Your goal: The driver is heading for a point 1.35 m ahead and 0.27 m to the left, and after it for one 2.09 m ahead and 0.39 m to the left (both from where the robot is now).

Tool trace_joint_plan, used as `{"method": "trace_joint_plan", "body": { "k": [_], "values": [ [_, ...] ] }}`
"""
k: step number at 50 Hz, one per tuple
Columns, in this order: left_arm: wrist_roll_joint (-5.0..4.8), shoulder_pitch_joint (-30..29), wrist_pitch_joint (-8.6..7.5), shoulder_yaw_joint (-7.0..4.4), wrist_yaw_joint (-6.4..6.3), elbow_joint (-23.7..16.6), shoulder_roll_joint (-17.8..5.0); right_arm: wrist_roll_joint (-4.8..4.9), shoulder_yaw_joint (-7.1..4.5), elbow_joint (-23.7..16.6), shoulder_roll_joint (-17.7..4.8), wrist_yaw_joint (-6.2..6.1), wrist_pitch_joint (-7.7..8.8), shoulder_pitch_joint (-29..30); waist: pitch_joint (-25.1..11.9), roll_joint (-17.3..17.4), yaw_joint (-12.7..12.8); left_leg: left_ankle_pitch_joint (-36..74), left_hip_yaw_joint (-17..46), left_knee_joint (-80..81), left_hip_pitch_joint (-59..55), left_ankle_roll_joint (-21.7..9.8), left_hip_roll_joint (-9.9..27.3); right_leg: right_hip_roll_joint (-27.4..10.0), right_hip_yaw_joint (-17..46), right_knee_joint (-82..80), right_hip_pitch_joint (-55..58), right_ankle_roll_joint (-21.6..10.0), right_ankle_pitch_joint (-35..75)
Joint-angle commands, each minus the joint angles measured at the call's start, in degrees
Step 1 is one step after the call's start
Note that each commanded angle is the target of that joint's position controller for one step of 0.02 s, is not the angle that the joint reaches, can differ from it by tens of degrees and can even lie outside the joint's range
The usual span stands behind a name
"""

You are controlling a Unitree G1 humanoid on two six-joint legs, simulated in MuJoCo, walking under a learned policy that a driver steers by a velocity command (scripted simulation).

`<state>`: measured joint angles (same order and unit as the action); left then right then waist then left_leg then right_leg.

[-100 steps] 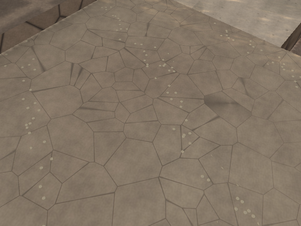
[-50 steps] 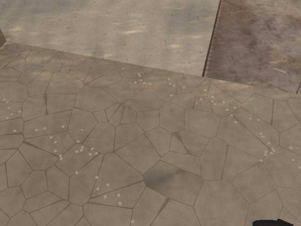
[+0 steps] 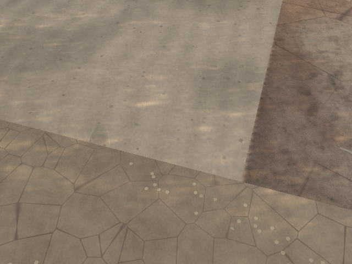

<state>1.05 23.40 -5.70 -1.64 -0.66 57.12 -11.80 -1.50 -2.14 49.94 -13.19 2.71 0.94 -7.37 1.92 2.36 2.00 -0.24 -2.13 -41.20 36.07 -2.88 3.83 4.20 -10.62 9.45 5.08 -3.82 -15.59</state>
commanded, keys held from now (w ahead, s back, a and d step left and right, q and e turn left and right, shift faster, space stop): w+q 0.38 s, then w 0.62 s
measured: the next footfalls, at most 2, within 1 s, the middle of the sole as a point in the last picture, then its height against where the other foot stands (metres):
left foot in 0.12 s outside the picture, level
right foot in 0.66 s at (194, 242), level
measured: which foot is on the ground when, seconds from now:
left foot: up 0.00-0.10, down 0.12-0.66, up 0.68-1.00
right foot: down 0.00-0.14, up 0.16-0.64, down 0.66-1.00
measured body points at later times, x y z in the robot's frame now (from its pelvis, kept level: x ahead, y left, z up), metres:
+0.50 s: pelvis +0.27 +0.04 +0.00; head +0.30 +0.07 +0.45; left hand +0.38 +0.33 -0.11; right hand +0.33 -0.23 -0.12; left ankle +0.18 +0.08 -0.74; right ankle +0.47 -0.08 -0.68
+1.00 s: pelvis +0.55 +0.07 +0.01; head +0.57 +0.07 +0.46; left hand +0.45 +0.31 -0.12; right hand +0.75 -0.12 -0.12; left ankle +0.60 +0.25 -0.68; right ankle +0.53 -0.01 -0.74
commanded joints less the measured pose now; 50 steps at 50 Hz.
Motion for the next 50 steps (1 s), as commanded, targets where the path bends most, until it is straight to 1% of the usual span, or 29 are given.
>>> {"method": "trace_joint_plan", "body": {
  "k": [1, 4, 5, 6, 7, 8, 9, 10, 11, 13, 15, 17, 20, 23, 27, 29, 30, 31, 32, 33, 34, 35, 36, 37, 38, 40, 43, 47, 50],
  "values": [
    [0.2, 3.18, -0.04, -1.35, -0.76, -0.87, -7.85, -0.08, 0.03, -5.73, -2.19, 0.33, 0.98, 6.8, 4.27, -5.9, 0.52, -2.4, -4.04, 4.44, -0.16, -2.19, -1.71, -17.36, 1.71, 1.82, 0.13, -3.41, 37.99],
    [0.53, 1.3, 0.91, -1.85, -1.29, -1.21, -10.18, -0.44, -0.88, -4.56, -3.73, -0.23, 0.88, 0.59, -0.26, -8.0, -2.83, -11.25, -7.4, 5.88, -9.14, -5.95, -6.98, -18.3, -0.79, 15.01, 3.38, -2.62, 62.43],
    [0.51, 0.76, 1.44, -2.13, -1.39, -1.44, -11.03, -0.48, -1.54, -3.09, -4.66, -0.51, 1.07, -4.98, -3.51, -8.01, -5.06, -12.53, -7.64, 7.99, -15.08, -7.57, -8.78, -18.36, -1.2, 23.95, 2.9, -2.56, 63.61],
    [0.23, -0.21, 1.81, -2.24, -1.32, -2.12, -11.47, -1.02, -2.67, -0.67, -6.58, -0.91, 1.46, -13.16, -7.78, -6.31, -9.01, -10.38, -5.16, 12.81, -26.97, -9.78, -8.91, -17.42, -2.19, 36.59, -3.2, -1.45, 55.66],
    [0.18, -0.4, 1.57, -1.7, -0.99, -4.46, -9.4, -1.39, -4.54, 0.43, -12.29, -1.76, 1.48, -20.29, -13.65, 0.62, -11.3, -12.11, 10.91, 14.08, -40.93, -13.69, 3.41, -14.6, -2.78, 55.08, -16.63, 0.23, 30.57],
    [-0.81, 0.71, 0.91, -1.46, 0.16, -8.27, -5.96, -0.19, -5.76, -0.88, -17.24, -1.9, 0.78, -16.87, -17.19, 12.87, -6.58, -7.59, 44.1, 22.29, -54.01, -23.83, 17.18, -0.5, 3.52, 74.07, -40.64, 3.21, -15.74],
    [0.43, -5.75, 0.31, -1.9, 0.39, -9.22, -9.29, 1.53, -5.53, -0.55, -15.38, -2.0, 0.13, -16.13, -12.76, 1.13, -8.16, -8.84, 39.16, 24.28, -51.16, -22.31, 15.3, -4.87, 13.09, 74.29, -47.28, 2.41, -11.34],
    [-0.24, -8.59, -0.53, -1.67, 0.71, -10.57, -8.42, 1.46, -4.79, -0.58, -12.55, -2.41, 0.08, -13.19, -6.08, -0.55, -6.74, -7.47, 32.31, 25.42, -44.22, -20.22, 13.94, -7.27, 13.1, 70.89, -48.61, 2.22, -6.51],
    [-0.26, -8.13, -0.83, -1.71, 0.65, -10.1, -8.22, 1.19, -4.03, -0.53, -9.53, -2.51, 0.21, -10.99, -1.52, -4.83, -3.99, -2.34, 27.23, 27.02, -36.65, -17.24, 11.1, -9.16, 12.91, 65.19, -45.62, 2.46, -3.91],
    [1.54, -6.55, 1.17, -1.6, 0.83, -9.84, -7.49, 1.6, -3.3, -1.4, -7.66, -3.11, 1.06, -7.44, -0.7, -3.84, -0.66, 4.19, 19.81, 28.64, -28.42, -14.55, 5.84, -10.92, 13.04, 58.65, -38.65, 4.23, -2.59],
    [1.94, -6.73, 2.87, -1.54, 1.17, -10.54, -6.75, 1.78, -3.45, -1.25, -8.73, -2.96, 2.14, -8.93, -1.44, -2.76, -0.17, 9.23, 17.56, 29.03, -26.71, -14.72, 4.0, -10.75, 11.85, 55.47, -37.82, 5.77, -1.93],
    [1.61, -10.22, 3.7, -1.34, 1.27, -12.08, -6.26, 1.67, -3.78, -0.98, -10.11, -2.72, 2.64, -11.08, -0.52, -1.91, -0.88, 8.17, 16.73, 30.28, -25.7, -14.28, 2.81, -10.95, 10.93, 50.98, -39.73, 6.88, 1.61],
    [1.46, -17.6, 3.87, -1.38, 1.37, -15.06, -7.14, 1.65, -3.78, -0.76, -10.12, -2.59, 2.36, -14.75, 0.72, -0.82, -3.5, 6.53, 17.0, 30.8, -28.56, -12.1, 1.69, -10.64, 10.58, 42.41, -43.97, 7.61, 8.86],
    [1.22, -22.03, 3.57, -0.87, 1.9, -16.61, -6.47, 1.55, -3.47, -0.23, -9.54, -2.74, 2.33, -17.95, 0.27, 0.66, -5.76, 10.43, 15.99, 29.71, -33.16, -10.04, 1.39, -9.62, 10.07, 35.14, -44.29, 6.77, 14.54],
    [0.85, -27.5, 2.93, -0.28, 2.41, -18.87, -6.45, 0.77, -3.05, 0.6, -9.41, -3.29, 2.59, -21.02, 0.96, 1.35, -7.94, 16.04, 16.23, 27.61, -38.8, -9.07, 3.19, -7.62, 8.91, 27.46, -43.07, 4.68, 16.0],
    [0.92, -27.03, 2.44, -0.48, 2.55, -19.33, -7.36, 0.32, -3.09, 0.46, -10.29, -3.74, 2.56, -20.28, 1.03, 1.93, -6.89, 20.21, 17.09, 25.62, -41.17, -8.32, 5.1, -6.65, 9.33, 24.2, -40.57, 2.67, 13.1],
    [0.81, -24.55, 2.17, -0.67, 2.47, -18.77, -7.78, 0.18, -3.07, 0.37, -10.63, -3.86, 2.61, -18.92, 0.96, 2.13, -5.23, 23.56, 16.72, 24.18, -40.53, -7.44, 5.51, -5.77, 9.14, 22.12, -36.36, 1.51, 10.81],
    [0.71, -20.4, 1.94, -1.14, 2.13, -17.5, -8.76, 0.14, -3.14, 0.19, -11.28, -3.9, 2.78, -17.68, -0.38, 2.54, -3.23, 30.73, 16.04, 20.78, -39.75, -6.5, 5.27, -4.03, 8.59, 20.9, -30.14, 0.42, 8.12],
    [0.44, -13.38, 1.55, -1.89, 1.66, -15.21, -10.08, -0.01, -3.1, 0.38, -11.59, -3.78, 2.94, -17.02, -3.71, 1.88, -0.2, 36.13, 14.65, 13.19, -39.2, -5.64, 3.72, -2.16, 7.91, 18.85, -21.9, -0.7, 7.36],
    [0.79, -4.61, 0.96, -2.57, 0.96, -12.94, -11.59, 0.23, -2.88, 0.17, -11.23, -3.45, 3.16, -16.24, -8.62, -0.1, 4.14, 30.61, 12.27, 1.93, -33.97, -4.62, 1.08, -5.02, 10.35, 16.41, -9.54, -2.41, 9.11],
    [2.15, 3.15, 0.78, -3.61, -0.02, -12.43, -16.52, 1.42, -1.76, -1.96, -6.94, -3.1, 3.43, -18.51, -17.09, -8.26, 5.34, 8.74, 8.97, -16.11, -21.31, -2.81, -4.04, -19.51, 28.79, 15.54, 5.95, -6.2, 2.32],
    [1.71, 2.93, 1.66, -4.64, 0.55, -10.95, -19.36, 2.18, -1.76, -1.19, -5.85, -2.97, 3.21, -25.12, -19.4, -18.64, 1.69, -30.47, 6.53, -29.38, -7.11, -1.72, -12.21, -29.04, 52.2, 7.99, 11.4, -12.4, 2.24],
    [0.07, -2.26, 2.25, -3.56, 1.0, -11.82, -13.99, 0.25, -2.21, -0.47, -9.26, -3.24, 2.73, -20.87, -10.56, -7.93, 0.3, -26.23, 9.7, -32.82, -2.71, -2.46, -7.87, -26.12, 49.89, 6.15, 3.63, -11.03, -6.28],
    [-0.35, -7.22, 2.23, -2.67, 1.26, -12.62, -10.32, 0.11, -2.09, -1.33, -8.77, -2.69, 2.82, -16.15, -3.6, -3.85, -0.57, -20.96, 9.2, -30.81, -2.73, -2.25, -5.63, -23.68, 40.65, 4.58, -4.86, -9.92, -6.01],
    [0.01, -9.21, 2.02, -2.05, 1.38, -12.46, -8.52, 0.01, -1.85, -1.78, -7.8, -2.21, 2.65, -14.02, -1.34, -3.27, -1.63, -18.15, 8.65, -27.75, -4.31, -2.08, -3.78, -20.66, 34.43, 2.67, -9.46, -8.34, -1.55],
    [-0.12, -8.75, 1.21, -1.45, 1.16, -10.88, -7.0, -0.82, -1.57, -1.36, -6.79, -1.52, 1.59, -14.79, -0.33, -7.05, -3.43, -16.44, 7.77, -23.74, -7.54, -0.98, -1.89, -16.7, 26.06, 1.08, -13.98, -6.45, 8.54],
    [-0.71, -5.2, -0.1, -1.76, 1.54, -8.68, -8.13, -1.02, -1.32, -1.41, -5.77, -1.03, 0.69, -13.23, -0.97, -6.98, -3.81, -14.32, 5.51, -21.24, -5.86, 0.52, -1.06, -15.91, 21.86, -0.42, -13.52, -7.5, 16.19],
    [-0.99, -1.25, 0.18, -1.89, 1.49, -6.46, -8.21, -0.74, -0.62, -4.54, -5.1, -0.83, 0.74, -1.95, 2.25, -5.72, -1.68, -7.38, 2.19, -12.49, 2.47, 2.46, 1.66, -14.67, 18.41, -3.14, -10.66, -7.7, 17.92],
    [-0.88, 1.46, 0.3, -1.89, 1.43, -5.19, -8.23, -0.35, 0.34, -6.34, -3.54, -0.75, 1.21, 4.87, 2.46, -6.08, 0.21, -2.07, -0.01, -2.56, 1.39, 2.95, 1.24, -13.29, 15.53, -2.84, -8.96, -6.79, 21.79]
  ]
}}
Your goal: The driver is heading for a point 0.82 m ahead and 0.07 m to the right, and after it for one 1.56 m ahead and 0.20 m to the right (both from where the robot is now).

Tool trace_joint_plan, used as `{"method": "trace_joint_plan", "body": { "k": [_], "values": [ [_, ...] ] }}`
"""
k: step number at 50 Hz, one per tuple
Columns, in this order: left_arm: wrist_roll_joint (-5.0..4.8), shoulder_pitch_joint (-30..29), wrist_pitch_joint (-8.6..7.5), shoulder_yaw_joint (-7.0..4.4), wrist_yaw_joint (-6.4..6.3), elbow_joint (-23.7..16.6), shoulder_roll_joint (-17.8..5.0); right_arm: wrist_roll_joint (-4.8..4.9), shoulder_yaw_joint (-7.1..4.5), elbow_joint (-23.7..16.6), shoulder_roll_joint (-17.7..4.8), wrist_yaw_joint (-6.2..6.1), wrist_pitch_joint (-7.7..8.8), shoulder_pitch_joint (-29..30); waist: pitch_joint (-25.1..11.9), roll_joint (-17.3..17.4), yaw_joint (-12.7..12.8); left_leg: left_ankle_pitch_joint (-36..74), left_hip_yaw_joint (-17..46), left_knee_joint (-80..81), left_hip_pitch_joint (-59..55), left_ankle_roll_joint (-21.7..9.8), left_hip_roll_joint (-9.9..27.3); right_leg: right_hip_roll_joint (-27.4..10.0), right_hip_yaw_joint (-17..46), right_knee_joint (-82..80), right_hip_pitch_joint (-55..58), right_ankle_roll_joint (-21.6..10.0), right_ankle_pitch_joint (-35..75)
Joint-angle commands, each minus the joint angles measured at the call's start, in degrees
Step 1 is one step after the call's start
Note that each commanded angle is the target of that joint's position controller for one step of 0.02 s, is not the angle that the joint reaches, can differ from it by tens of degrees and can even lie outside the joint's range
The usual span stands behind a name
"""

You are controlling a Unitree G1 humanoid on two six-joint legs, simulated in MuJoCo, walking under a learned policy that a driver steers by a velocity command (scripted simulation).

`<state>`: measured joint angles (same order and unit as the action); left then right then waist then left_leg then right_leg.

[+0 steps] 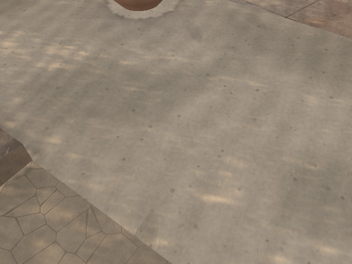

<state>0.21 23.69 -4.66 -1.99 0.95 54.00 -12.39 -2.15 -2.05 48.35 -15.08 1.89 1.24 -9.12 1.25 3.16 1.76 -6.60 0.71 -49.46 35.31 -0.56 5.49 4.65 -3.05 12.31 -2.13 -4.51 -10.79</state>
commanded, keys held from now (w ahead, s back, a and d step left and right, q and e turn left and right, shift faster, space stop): w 1.00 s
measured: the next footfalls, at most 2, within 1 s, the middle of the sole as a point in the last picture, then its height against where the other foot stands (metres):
left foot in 0.20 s outside the picture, level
right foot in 0.78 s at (212, 243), level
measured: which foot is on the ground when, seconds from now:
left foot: up 0.00-0.18, down 0.20-0.80, up 0.82-1.00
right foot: down 0.00-0.22, up 0.24-0.76, down 0.78-1.00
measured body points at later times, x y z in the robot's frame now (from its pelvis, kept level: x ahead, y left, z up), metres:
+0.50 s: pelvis +0.26 +0.06 +0.00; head +0.28 +0.08 +0.45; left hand +0.37 +0.31 -0.14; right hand +0.25 -0.20 -0.13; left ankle +0.24 +0.12 -0.75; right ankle +0.34 -0.10 -0.68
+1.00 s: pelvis +0.53 +0.01 +0.00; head +0.55 +0.00 +0.45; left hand +0.55 +0.26 -0.14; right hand +0.59 -0.25 -0.15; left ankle +0.54 +0.15 -0.67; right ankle +0.54 -0.05 -0.75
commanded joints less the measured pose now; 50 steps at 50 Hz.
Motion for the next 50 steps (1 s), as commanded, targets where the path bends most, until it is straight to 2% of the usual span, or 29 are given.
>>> {"method": "trace_joint_plan", "body": {
  "k": [1, 4, 7, 9, 10, 11, 12, 13, 14, 15, 17, 20, 22, 26, 31, 33, 36, 37, 38, 39, 40, 41, 42, 43, 44, 45, 46, 48, 50],
  "values": [
    [-0.02, 2.16, -0.76, -1.57, -0.32, -1.67, -7.88, 0.36, 0.52, -5.24, -1.35, 0.06, 1.09, 8.36, 3.24, -7.43, 1.02, 5.28, -3.42, 8.56, 1.3, 0.55, -0.74, -13.79, 7.51, -5.71, -1.07, -5.99, 17.27],
    [0.35, 3.96, -0.61, -1.64, -0.64, -0.53, -8.31, 0.62, 0.69, -6.28, -1.92, -0.14, 1.37, 12.01, 3.63, -7.54, 1.69, 5.65, -4.3, 14.17, -0.81, -0.54, -1.9, -15.29, 7.23, -4.38, 2.31, -5.81, 21.27],
    [0.9, 3.23, -0.39, -1.93, -1.28, 0.25, -9.07, 0.61, 0.25, -6.36, -3.11, -0.32, 1.81, 10.86, 3.31, -7.75, 0.05, 1.38, -4.05, 17.43, -4.48, -3.03, -3.04, -17.27, 6.99, -0.54, 5.88, -4.95, 29.67],
    [0.96, 1.66, -0.34, -2.33, -1.54, 0.29, -10.03, 0.17, -0.75, -3.72, -4.5, -1.22, 2.13, 2.63, -0.71, -7.36, -3.84, -2.19, -5.21, 20.47, -15.18, -5.08, -6.04, -16.45, 5.69, 9.2, 6.28, -3.57, 41.15],
    [0.73, 1.14, -0.15, -2.13, -1.52, 0.22, -9.47, -0.4, -1.57, -0.5, -5.86, -1.82, 2.67, -6.61, -5.74, -5.23, -7.66, -0.45, -5.18, 23.22, -27.01, -6.71, -6.38, -13.98, 3.43, 20.09, 2.75, -2.45, 40.64],
    [0.31, 1.29, -0.04, -1.14, -1.37, -1.47, -6.78, -1.62, -2.6, 1.13, -9.98, -2.26, 3.2, -16.66, -13.44, -1.01, -10.9, -5.09, 7.22, 24.0, -41.88, -10.0, 5.31, -11.19, 0.99, 37.13, -8.03, -1.35, 24.45],
    [-1.21, 8.52, 0.16, -0.15, -0.93, -2.34, -1.19, -1.57, -4.04, 1.68, -15.26, -2.1, 2.76, -18.12, -19.15, 12.96, -7.02, -7.23, 34.63, 30.12, -54.7, -17.43, 20.41, -0.38, -1.19, 56.88, -28.2, 1.02, -17.53],
    [0.59, 4.76, 0.63, -1.73, -1.31, -1.71, -7.79, 0.98, -3.7, 1.35, -12.15, -1.59, 2.09, -14.45, -15.24, 3.97, -6.92, -9.58, 36.34, 32.9, -50.15, -16.6, 17.65, -2.73, 6.04, 60.95, -33.42, 0.04, -18.44],
    [0.56, 0.3, 0.39, -1.93, -0.93, -2.71, -7.72, 1.34, -2.64, 0.54, -8.24, -1.46, 2.17, -8.85, -6.89, 2.03, -5.02, -8.87, 25.9, 33.76, -42.29, -14.93, 14.91, -5.5, 6.45, 60.02, -34.78, -0.45, -12.89],
    [0.45, -1.8, 0.12, -1.55, -0.61, -3.02, -6.49, 1.09, -1.88, 0.43, -5.24, -1.24, 2.59, -5.95, -3.22, 0.34, -3.76, -3.24, 19.81, 36.11, -35.73, -13.46, 12.05, -7.41, 6.2, 56.79, -32.87, -0.36, -9.06],
    [1.75, -1.47, 1.37, -1.42, 0.01, -2.39, -5.37, 1.36, -1.18, 1.58, -2.99, -1.61, 3.3, -4.77, -1.0, 1.54, -0.83, 2.73, 11.99, 39.0, -28.6, -10.63, 7.57, -9.48, 5.59, 51.99, -27.6, 0.74, -6.45],
    [2.07, -2.93, 2.69, -1.26, 0.89, -2.56, -4.05, 1.96, -1.38, 3.69, -3.95, -1.64, 4.5, -8.29, -0.6, 0.55, 0.13, 7.75, 8.21, 41.41, -27.47, -11.4, 6.53, -9.93, 4.03, 49.35, -27.75, 2.26, -3.85],
    [1.96, -7.9, 3.15, -1.28, 1.04, -3.98, -4.27, 1.96, -1.57, 4.73, -4.68, -1.64, 4.72, -10.29, 1.42, -0.05, -0.6, 6.55, 6.84, 43.49, -28.15, -11.57, 6.21, -10.96, 3.21, 46.43, -32.11, 3.24, -0.1],
    [1.51, -16.43, 3.09, -0.95, 1.13, -6.61, -3.88, 1.83, -1.09, 6.59, -3.67, -1.76, 4.4, -14.29, 3.51, -0.35, -2.44, 9.7, 4.03, 44.08, -30.94, -10.73, 4.68, -11.42, 1.5, 37.76, -36.48, 4.52, 6.55],
    [1.2, -24.65, 2.73, -0.14, 0.86, -9.21, -3.11, 1.4, -0.89, 9.01, -3.8, -2.14, 4.19, -19.17, 4.53, 0.12, -4.79, 18.29, 1.91, 42.19, -36.77, -10.54, 5.21, -9.14, -0.82, 26.93, -35.43, 3.6, 9.54],
    [1.41, -26.21, 2.51, -0.18, 0.72, -9.87, -3.5, 0.83, -1.03, 10.1, -4.25, -2.63, 3.96, -20.66, 5.09, 0.24, -5.12, 21.42, 2.25, 40.34, -40.77, -10.66, 6.44, -8.42, -0.95, 24.24, -35.9, 2.37, 7.98],
    [1.23, -24.6, 1.84, -0.57, 0.42, -9.96, -4.27, 0.59, -1.3, 10.69, -4.99, -3.16, 3.72, -19.14, 4.28, 0.84, -3.08, 33.67, 1.08, 35.01, -43.22, -9.68, 7.47, -6.12, -2.01, 20.32, -30.1, -0.42, 2.29],
    [1.22, -20.78, 1.56, -1.01, 0.04, -8.77, -4.96, 0.55, -1.47, 10.72, -5.55, -3.2, 3.68, -18.17, 2.18, 1.39, -1.27, 41.79, 0.28, 30.25, -42.78, -8.94, 7.11, -4.18, -2.88, 19.13, -24.06, -1.58, 0.17],
    [1.24, -12.73, 1.14, -1.66, -0.3, -6.03, -5.74, 0.88, -1.59, 10.8, -5.99, -3.12, 3.58, -17.38, -1.73, 0.75, 2.23, 46.28, -0.8, 21.34, -41.38, -8.13, 5.8, -2.26, -3.73, 16.01, -14.71, -2.91, 1.09],
    [2.23, -2.71, 0.5, -2.67, -0.98, -2.78, -8.01, 1.2, -1.33, 10.27, -5.33, -2.95, 3.49, -16.32, -7.31, -1.06, 6.2, 37.49, -2.72, 9.01, -33.44, -6.92, 3.39, -5.08, -0.53, 13.87, -0.06, -4.9, 3.12],
    [3.63, 5.55, 0.22, -4.25, -1.61, -1.46, -13.97, 2.87, -0.13, 7.88, -1.02, -2.38, 3.59, -18.81, -15.25, -10.88, 6.99, 11.37, -6.07, -11.36, -15.97, -4.38, -3.05, -21.29, 21.01, 11.79, 16.92, -9.77, -2.91],
    [2.1, 4.21, 1.03, -4.7, -0.88, -1.14, -15.25, 2.78, -0.77, 8.53, -1.54, -2.16, 3.6, -21.69, -18.84, -16.42, 4.53, -23.32, -0.95, -24.77, -4.53, -4.06, -11.04, -28.94, 42.4, 3.64, 20.24, -14.65, -1.76],
    [0.59, -2.68, 1.33, -4.18, -0.58, -2.01, -12.69, 1.64, -1.55, 7.93, -4.13, -2.29, 3.23, -17.34, -9.8, -8.87, 1.96, -19.16, 3.27, -27.17, -0.24, -4.77, -6.48, -26.63, 34.91, 2.9, 12.42, -13.16, -5.79],
    [0.39, -7.31, 1.04, -3.03, -0.34, -2.74, -8.3, 1.31, -1.37, 6.96, -3.34, -1.94, 3.49, -13.33, -3.17, -5.16, 0.96, -14.66, 2.85, -24.88, 0.15, -4.81, -4.19, -24.39, 27.59, 0.98, 4.04, -11.83, -5.34],
    [0.65, -9.41, 0.64, -2.24, -0.3, -2.49, -5.63, 1.29, -1.24, 6.84, -1.97, -1.74, 3.43, -12.07, 0.34, -4.18, -0.84, -11.96, 2.48, -20.85, -1.87, -4.74, -2.15, -21.41, 22.1, -1.38, -1.96, -9.49, -3.05],
    [0.53, -9.16, 0.16, -1.65, -0.53, -1.38, -4.05, 0.25, -1.32, 6.62, -1.74, -1.46, 2.76, -11.78, 1.41, -5.35, -2.28, -10.59, 2.49, -17.52, -4.27, -4.16, -0.93, -19.01, 18.27, -2.63, -5.63, -7.69, -0.86],
    [0.61, -8.8, -0.19, -1.34, -0.75, -0.54, -3.37, -0.19, -1.17, 7.25, -0.76, -1.0, 1.97, -12.91, 1.43, -6.28, -3.38, -9.39, 2.05, -15.8, -6.67, -3.57, -0.54, -17.39, 15.13, -3.5, -7.69, -6.81, 1.51],
    [0.54, -5.27, -1.17, -1.54, -0.81, 1.21, -4.53, -0.31, -1.11, 6.92, -0.09, -0.36, 1.09, -12.04, 0.88, -6.21, -3.79, -7.52, 0.86, -14.45, -6.36, -2.6, -0.49, -16.72, 12.41, -4.16, -7.78, -7.47, 8.14],
    [0.43, -3.19, -1.51, -1.77, -0.82, 2.21, -5.86, -0.25, -1.05, 5.37, -0.24, -0.14, 0.57, -7.53, 2.3, -5.87, -3.54, -4.03, -0.13, -11.04, -2.4, -1.45, 0.56, -16.24, 10.36, -5.7, -7.22, -7.8, 9.47]
  ]
}}
Velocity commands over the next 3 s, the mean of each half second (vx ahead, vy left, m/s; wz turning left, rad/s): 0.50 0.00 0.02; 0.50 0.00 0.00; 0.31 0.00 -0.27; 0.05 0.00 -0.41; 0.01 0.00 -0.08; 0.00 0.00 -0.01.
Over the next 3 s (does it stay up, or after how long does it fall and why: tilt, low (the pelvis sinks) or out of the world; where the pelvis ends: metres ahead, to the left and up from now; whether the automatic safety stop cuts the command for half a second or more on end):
stays up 0.73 0.04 0.00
